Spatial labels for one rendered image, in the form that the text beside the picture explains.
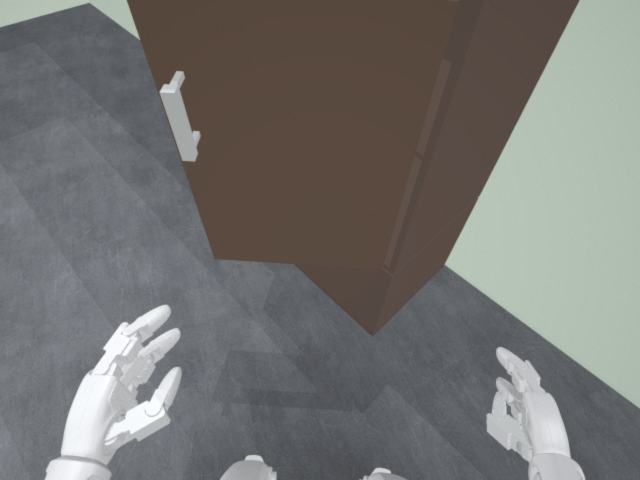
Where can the robot left thigh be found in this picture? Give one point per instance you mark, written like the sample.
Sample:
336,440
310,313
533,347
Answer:
249,470

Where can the cupboard door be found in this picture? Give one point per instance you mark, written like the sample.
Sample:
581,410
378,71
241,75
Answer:
310,113

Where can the right robot hand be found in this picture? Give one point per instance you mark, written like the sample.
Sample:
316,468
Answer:
535,412

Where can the robot left forearm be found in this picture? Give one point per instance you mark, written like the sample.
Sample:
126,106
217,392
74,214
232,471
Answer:
77,468

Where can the robot right forearm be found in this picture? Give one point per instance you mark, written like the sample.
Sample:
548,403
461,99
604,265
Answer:
552,466

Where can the handle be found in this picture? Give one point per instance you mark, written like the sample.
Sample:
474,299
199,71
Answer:
175,110

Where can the left robot hand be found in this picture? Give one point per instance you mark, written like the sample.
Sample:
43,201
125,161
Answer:
91,429

